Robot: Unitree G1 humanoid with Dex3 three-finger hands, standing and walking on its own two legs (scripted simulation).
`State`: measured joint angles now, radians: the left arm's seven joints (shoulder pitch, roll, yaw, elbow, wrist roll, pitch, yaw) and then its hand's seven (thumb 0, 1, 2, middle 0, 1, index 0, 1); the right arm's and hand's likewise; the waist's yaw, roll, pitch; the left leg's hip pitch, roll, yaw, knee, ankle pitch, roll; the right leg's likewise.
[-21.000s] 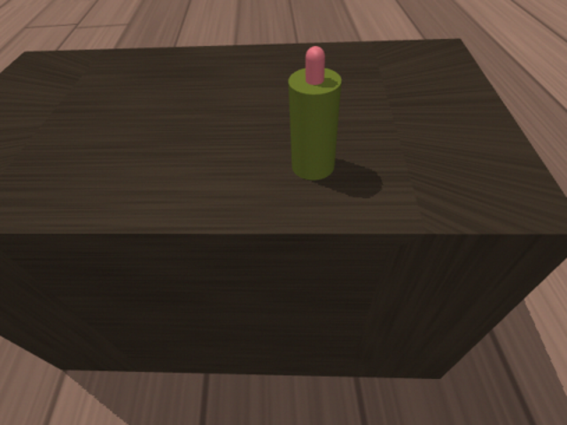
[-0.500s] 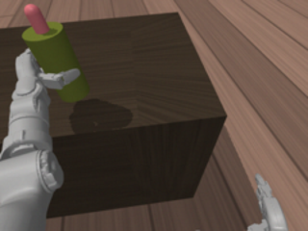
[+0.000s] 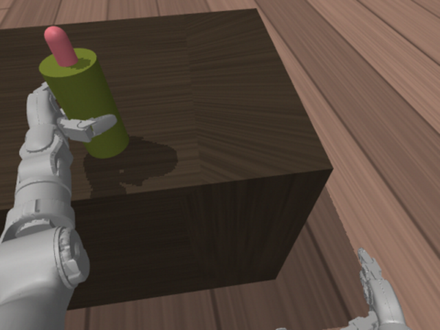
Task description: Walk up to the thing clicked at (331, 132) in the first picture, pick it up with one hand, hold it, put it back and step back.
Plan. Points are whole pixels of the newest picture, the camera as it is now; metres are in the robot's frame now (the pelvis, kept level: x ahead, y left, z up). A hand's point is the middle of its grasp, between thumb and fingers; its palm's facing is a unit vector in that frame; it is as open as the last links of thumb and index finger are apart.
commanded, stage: loosen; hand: left
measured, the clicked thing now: (85, 96) +0.49 +0.21 +0.18
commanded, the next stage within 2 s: open in 0.10 s
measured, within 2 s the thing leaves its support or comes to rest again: rests again in 0.78 s
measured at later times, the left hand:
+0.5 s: hand (67, 86) +0.48 +0.23 +0.20, palm faces +0.23 -0.97 +0.00, open 13.2 cm
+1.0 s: hand (23, 69) +0.49 +0.28 +0.24, palm faces +0.35 -0.94 +0.00, open 17.0 cm
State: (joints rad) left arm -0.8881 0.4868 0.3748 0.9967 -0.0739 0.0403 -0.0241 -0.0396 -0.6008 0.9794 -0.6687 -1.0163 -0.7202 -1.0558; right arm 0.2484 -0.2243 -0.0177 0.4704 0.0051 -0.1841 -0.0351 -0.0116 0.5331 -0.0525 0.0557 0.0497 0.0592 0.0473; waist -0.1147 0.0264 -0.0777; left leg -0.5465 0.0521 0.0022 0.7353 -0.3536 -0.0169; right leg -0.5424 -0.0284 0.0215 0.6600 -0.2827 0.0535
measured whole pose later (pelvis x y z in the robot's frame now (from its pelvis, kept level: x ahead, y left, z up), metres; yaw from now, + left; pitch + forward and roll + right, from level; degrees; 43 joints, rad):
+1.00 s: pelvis +0.00 -0.01 +0.00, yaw +0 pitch +10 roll -2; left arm -1.02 0.67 0.45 1.05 -0.05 0.03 -0.07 -0.02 -0.61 0.14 -0.17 -0.18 -0.19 -0.17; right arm 0.29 -0.23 0.00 0.37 0.02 -0.12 -0.04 -0.01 0.53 -0.05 0.06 0.05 0.06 0.05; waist -0.12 0.02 -0.11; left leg -0.55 0.06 -0.01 0.73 -0.36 -0.02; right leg -0.55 -0.02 0.01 0.66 -0.29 0.05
